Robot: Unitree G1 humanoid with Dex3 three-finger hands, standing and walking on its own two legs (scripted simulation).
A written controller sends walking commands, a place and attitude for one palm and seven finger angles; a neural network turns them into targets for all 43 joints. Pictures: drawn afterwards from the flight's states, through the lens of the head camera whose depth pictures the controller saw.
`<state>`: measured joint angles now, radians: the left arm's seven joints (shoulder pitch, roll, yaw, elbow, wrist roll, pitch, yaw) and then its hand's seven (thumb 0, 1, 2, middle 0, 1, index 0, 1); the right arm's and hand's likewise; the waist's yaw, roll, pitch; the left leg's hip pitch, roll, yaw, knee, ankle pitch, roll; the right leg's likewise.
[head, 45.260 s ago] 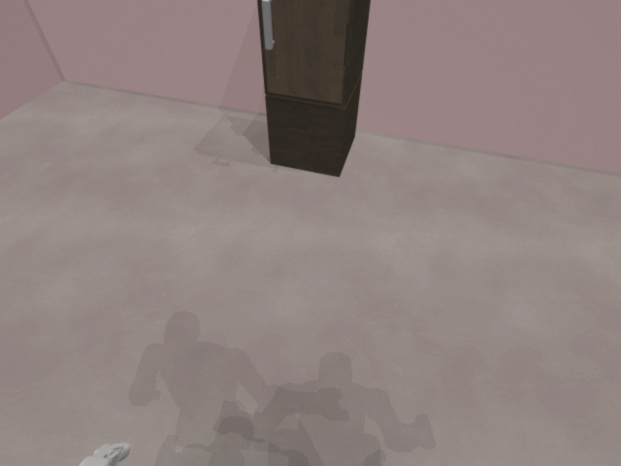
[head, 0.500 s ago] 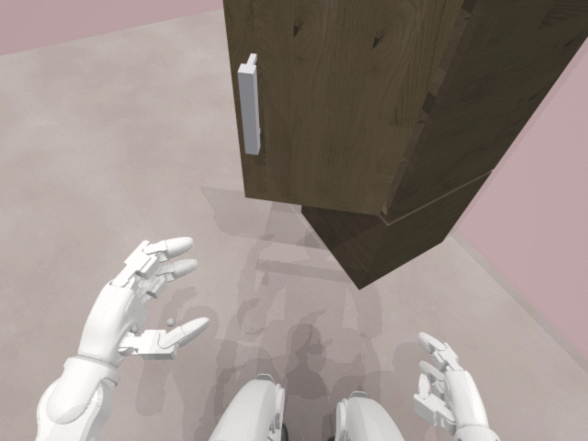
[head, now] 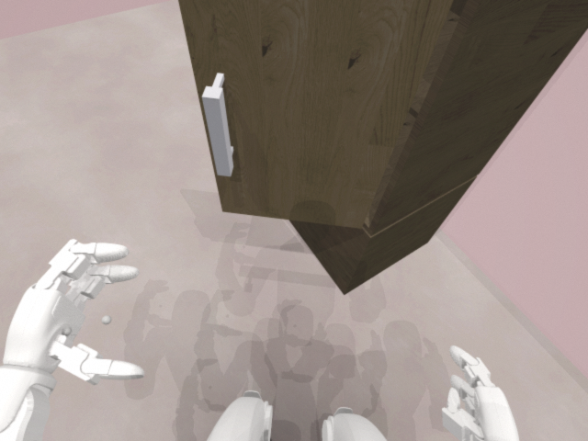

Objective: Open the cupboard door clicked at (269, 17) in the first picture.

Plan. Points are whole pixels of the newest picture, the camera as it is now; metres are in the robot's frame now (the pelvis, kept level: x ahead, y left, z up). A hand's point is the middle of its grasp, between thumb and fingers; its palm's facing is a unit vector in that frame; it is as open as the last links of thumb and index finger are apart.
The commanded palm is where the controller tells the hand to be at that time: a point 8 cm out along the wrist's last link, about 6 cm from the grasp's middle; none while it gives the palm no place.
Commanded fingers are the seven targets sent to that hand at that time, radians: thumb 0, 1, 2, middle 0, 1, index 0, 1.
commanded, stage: raise the hand with hooked fingers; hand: left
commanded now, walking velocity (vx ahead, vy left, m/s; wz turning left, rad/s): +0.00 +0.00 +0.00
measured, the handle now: (222, 127) +0.58 +0.17 +0.04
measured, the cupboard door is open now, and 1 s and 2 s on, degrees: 51 51 51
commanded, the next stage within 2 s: move the hooked fingers beside the handle in 0.88 s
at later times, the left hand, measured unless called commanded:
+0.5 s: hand (100, 283) +0.29 +0.26 +0.05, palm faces -0.04 -1.00 -0.03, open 14.0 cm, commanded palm +0.26 +0.31 +0.05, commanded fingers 0.00 -0.50 0.30 -0.30 -1.20 -0.30 -1.20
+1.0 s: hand (70, 287) +0.28 +0.29 +0.05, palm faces -0.01 -1.00 -0.05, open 14.0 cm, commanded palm +0.26 +0.33 +0.05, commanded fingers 0.00 -0.50 0.30 -0.30 -1.20 -0.30 -1.20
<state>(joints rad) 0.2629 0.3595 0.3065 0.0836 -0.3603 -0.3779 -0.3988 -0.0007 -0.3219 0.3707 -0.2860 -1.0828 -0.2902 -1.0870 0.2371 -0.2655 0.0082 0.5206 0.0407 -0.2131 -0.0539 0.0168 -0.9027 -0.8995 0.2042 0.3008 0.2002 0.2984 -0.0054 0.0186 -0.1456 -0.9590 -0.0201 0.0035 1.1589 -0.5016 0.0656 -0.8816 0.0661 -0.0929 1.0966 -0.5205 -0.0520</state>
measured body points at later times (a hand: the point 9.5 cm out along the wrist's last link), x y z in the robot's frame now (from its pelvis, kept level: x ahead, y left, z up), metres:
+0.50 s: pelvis +0.00 -0.01 +0.00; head +0.07 +0.00 +0.45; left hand +0.28 +0.31 +0.05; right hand +0.14 -0.27 -0.08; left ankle +0.03 +0.07 -0.65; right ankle +0.01 -0.10 -0.65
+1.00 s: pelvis -0.01 +0.01 +0.01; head +0.07 +0.04 +0.45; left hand +0.27 +0.34 +0.06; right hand +0.16 -0.23 -0.07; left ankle +0.03 +0.07 -0.65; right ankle +0.01 -0.09 -0.65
